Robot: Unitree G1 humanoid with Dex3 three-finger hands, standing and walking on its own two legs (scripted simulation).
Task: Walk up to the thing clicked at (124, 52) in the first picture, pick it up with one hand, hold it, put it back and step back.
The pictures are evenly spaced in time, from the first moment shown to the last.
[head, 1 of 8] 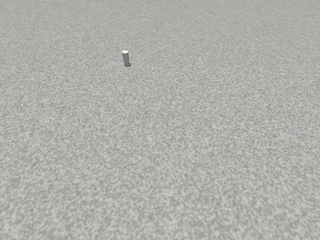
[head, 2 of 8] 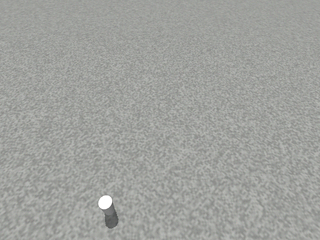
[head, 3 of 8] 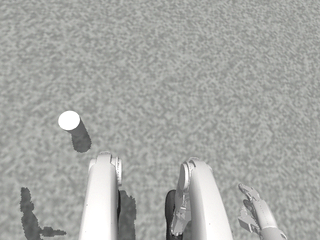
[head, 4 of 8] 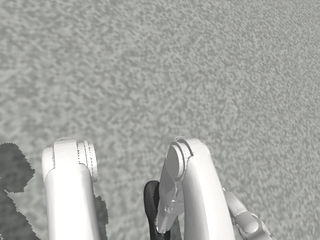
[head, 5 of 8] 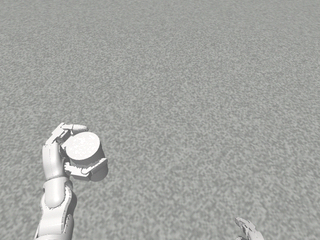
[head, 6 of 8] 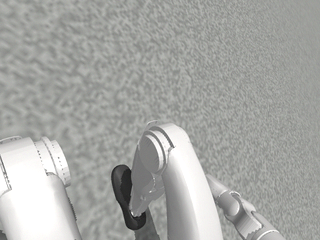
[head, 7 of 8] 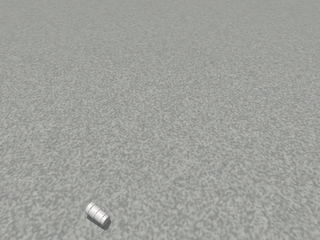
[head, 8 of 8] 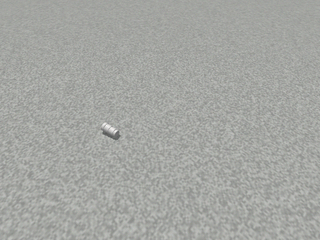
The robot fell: no
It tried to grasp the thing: yes
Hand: left
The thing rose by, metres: 0.70
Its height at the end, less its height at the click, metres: -0.03
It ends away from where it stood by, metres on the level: 0.10
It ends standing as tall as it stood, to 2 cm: no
